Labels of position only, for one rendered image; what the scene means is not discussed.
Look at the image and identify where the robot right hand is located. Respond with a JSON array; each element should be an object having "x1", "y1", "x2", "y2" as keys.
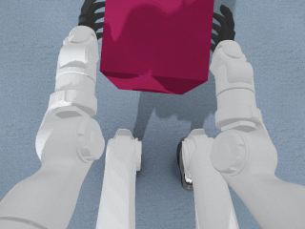
[{"x1": 210, "y1": 5, "x2": 235, "y2": 53}]

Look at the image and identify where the right robot thigh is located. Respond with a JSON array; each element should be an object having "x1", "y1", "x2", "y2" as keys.
[{"x1": 181, "y1": 135, "x2": 239, "y2": 229}]

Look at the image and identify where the carton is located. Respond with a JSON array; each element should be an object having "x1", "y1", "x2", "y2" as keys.
[{"x1": 99, "y1": 0, "x2": 214, "y2": 95}]

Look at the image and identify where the robot left hand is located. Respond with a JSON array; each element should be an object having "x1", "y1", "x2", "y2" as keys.
[{"x1": 78, "y1": 0, "x2": 106, "y2": 40}]

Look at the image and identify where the robot right forearm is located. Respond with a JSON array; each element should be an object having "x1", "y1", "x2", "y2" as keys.
[{"x1": 210, "y1": 40, "x2": 272, "y2": 142}]

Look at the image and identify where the robot left forearm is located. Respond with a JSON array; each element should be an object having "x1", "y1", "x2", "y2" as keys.
[{"x1": 35, "y1": 26, "x2": 99, "y2": 153}]

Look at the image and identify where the robot right foot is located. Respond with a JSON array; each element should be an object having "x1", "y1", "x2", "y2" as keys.
[{"x1": 176, "y1": 142, "x2": 193, "y2": 192}]

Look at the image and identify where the robot left upper arm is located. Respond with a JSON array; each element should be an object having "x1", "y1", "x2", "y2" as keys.
[{"x1": 0, "y1": 115, "x2": 105, "y2": 229}]

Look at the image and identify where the robot right upper arm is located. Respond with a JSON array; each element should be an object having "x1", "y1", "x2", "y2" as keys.
[{"x1": 209, "y1": 129, "x2": 305, "y2": 229}]

